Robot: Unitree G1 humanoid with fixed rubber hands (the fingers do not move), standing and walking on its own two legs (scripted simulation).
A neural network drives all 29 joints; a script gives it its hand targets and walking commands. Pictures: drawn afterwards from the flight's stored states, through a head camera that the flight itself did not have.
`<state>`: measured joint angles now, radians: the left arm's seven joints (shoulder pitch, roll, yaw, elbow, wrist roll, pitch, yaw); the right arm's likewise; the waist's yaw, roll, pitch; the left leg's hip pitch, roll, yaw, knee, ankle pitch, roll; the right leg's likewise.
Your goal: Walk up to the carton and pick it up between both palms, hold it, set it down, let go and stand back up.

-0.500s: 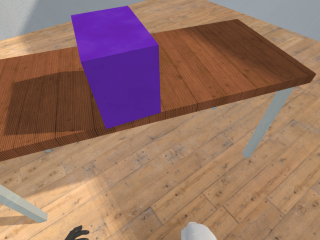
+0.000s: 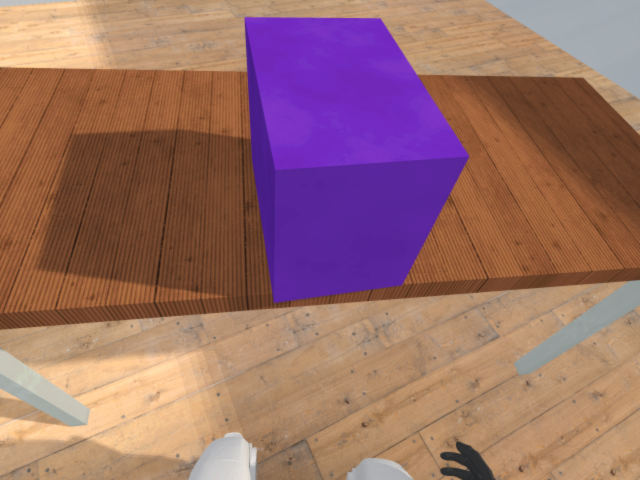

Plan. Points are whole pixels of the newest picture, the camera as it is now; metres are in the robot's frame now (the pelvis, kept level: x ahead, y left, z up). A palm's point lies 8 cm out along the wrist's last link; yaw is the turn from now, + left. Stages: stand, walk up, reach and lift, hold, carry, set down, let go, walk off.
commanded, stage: walk up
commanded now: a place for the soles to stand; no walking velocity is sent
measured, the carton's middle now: (327, 158) +0.50 +0.00 +0.10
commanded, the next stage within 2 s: none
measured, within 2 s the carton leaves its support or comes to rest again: neither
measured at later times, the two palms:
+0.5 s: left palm out of the picture +0.11 +0.23 -0.10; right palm out of the picture +0.09 -0.25 -0.11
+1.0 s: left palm out of the picture +0.05 +0.20 -0.12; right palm out of the picture +0.06 -0.30 -0.11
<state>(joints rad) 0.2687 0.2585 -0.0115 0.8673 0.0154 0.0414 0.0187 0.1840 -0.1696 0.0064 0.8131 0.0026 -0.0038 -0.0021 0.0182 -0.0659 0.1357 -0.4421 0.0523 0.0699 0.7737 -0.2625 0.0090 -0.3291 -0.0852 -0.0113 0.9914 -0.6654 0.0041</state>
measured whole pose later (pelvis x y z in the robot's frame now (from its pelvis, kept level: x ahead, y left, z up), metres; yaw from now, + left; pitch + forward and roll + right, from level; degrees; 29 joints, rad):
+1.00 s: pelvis +0.01 -0.05 +0.01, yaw +4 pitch -2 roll -2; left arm 0.23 0.23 0.00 0.87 0.04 0.06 0.00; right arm 0.30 -0.23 -0.02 0.89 -0.02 -0.01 -0.05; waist 0.01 0.02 0.11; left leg -0.37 0.01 0.03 0.74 -0.31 0.04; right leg -0.27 0.01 -0.20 0.70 -0.40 -0.07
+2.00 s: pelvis +0.03 -0.10 +0.01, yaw +15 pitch -3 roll -2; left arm 0.21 0.25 -0.01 0.95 0.01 0.07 0.01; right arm 0.23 -0.20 0.03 0.95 -0.01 0.00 -0.04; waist 0.01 -0.01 0.10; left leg -0.36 -0.04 -0.17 0.75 -0.33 -0.02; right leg -0.18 -0.02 -0.29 0.66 -0.43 -0.07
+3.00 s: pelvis +0.06 -0.13 +0.02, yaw +20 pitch -3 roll +0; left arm 0.30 0.21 -0.01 0.94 0.00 0.01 0.00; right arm 0.17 -0.21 0.02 0.95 -0.03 0.03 -0.04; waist 0.01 0.02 0.07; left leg -0.33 0.01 0.00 0.67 -0.30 -0.02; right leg -0.22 -0.01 -0.10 0.68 -0.42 -0.04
